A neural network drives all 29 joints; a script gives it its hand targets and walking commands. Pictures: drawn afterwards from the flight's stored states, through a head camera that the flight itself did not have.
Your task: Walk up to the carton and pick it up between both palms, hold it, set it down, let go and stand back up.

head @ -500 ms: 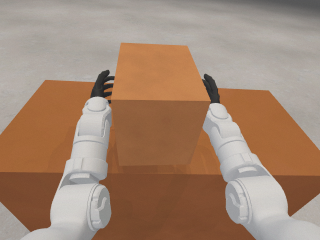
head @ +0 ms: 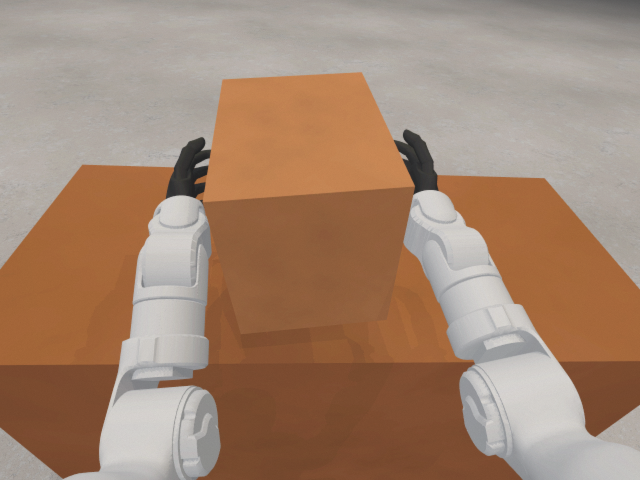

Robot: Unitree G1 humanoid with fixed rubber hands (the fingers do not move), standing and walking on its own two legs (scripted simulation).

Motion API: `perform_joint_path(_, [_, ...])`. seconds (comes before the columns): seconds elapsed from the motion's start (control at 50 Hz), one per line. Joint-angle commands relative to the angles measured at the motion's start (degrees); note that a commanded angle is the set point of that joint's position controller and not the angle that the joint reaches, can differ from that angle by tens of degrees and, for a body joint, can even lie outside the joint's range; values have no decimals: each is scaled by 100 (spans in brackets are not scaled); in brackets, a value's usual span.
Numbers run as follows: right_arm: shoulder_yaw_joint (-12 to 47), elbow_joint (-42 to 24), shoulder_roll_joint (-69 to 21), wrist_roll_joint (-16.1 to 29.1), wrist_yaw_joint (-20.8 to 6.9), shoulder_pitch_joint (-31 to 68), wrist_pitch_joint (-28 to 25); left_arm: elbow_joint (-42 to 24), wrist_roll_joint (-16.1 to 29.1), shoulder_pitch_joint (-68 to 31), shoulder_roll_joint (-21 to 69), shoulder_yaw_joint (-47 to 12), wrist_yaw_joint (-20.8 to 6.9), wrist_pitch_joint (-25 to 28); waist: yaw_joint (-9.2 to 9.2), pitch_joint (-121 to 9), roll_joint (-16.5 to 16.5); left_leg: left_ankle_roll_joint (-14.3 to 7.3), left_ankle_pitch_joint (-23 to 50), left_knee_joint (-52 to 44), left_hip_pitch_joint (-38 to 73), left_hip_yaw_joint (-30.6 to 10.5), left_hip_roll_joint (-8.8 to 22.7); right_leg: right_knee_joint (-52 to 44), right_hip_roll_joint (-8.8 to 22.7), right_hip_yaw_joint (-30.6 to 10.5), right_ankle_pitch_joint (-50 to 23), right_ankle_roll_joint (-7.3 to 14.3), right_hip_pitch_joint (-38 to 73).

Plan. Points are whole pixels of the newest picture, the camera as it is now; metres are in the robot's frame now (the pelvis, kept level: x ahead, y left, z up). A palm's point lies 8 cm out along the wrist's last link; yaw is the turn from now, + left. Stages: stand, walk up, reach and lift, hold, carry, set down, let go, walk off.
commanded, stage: reach and lift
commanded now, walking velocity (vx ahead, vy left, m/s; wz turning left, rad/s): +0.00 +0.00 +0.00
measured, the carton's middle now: (303, 198) +0.43 -0.01 +0.17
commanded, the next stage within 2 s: hold in 0.50 s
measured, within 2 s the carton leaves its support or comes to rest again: neither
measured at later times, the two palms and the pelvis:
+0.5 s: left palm (182, 194) +0.37 +0.13 +0.23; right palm (436, 202) +0.36 -0.15 +0.22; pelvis -0.01 -0.01 +0.00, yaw -1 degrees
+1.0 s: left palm (168, 179) +0.36 +0.14 +0.25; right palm (433, 174) +0.36 -0.14 +0.25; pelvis -0.01 -0.01 +0.00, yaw +0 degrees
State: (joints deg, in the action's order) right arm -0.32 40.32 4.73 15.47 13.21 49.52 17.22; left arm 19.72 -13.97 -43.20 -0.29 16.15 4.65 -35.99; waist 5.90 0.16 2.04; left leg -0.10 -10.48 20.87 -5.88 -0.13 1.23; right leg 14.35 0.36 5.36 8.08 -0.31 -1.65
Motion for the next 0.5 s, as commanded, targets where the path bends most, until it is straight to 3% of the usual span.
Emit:
perform_joint_path(0.0, [2259, -2375, -3773, 833, -306, 3327, 111, -1762, 731, -3439, 3700, -2793, -1043, 95, 295, -2887, -489, 423, 2786, 191, 1398, -215, -417, 254, -482, -175, -2833, -396, 964])
perform_joint_path(0.02, [2318, -2566, -3746, 876, -278, 3300, 139, -1838, 720, -3347, 3726, -2858, -1062, 32, 303, -2877, -568, 467, 2893, 228, 1407, -214, -425, 262, -471, -172, -2931, -371, 976])
perform_joint_path(0.04, [2451, -3516, -3793, 868, -230, 3584, -18, -2524, 1062, -3442, 3656, -3442, -1033, 15, 404, -3574, -644, 540, 3255, 455, 1396, -151, -444, 434, -541, -119, -3072, -339, 1199])
perform_joint_path(0.08, [2509, -3648, -3751, 881, -168, 3573, 49, -2617, 1038, -3374, 3623, -3548, -966, -103, 368, -3287, -675, 563, 3378, 473, 1477, -166, -411, 393, -556, -97, -2953, -327, 1030])
perform_joint_path(0.2, [2399, -3075, -3386, 620, -180, 3318, 240, -2131, 407, -2769, 3388, -2765, -1197, -460, 30, -2191, -212, 298, 2325, -50, 1282, -65, -389, 215, -445, -136, -2335, -401, 1150])
perform_joint_path(0.34, [2166, -2997, -3667, 505, -272, 4122, 161, -1620, 411, -3395, 3550, -2619, -1356, -487, 3, -2194, -152, 177, 1612, -149, 1178, 54, -391, 53, -414, -120, -1662, -362, 897])
perform_joint_path(0.48, [1449, -1949, -3724, 63, -504, 4482, 148, -644, 327, -4047, 3512, -2173, -1305, -402, -26, -1973, -199, -22, 113, -566, 618, 166, -324, -112, -359, -126, -13, -236, 327])
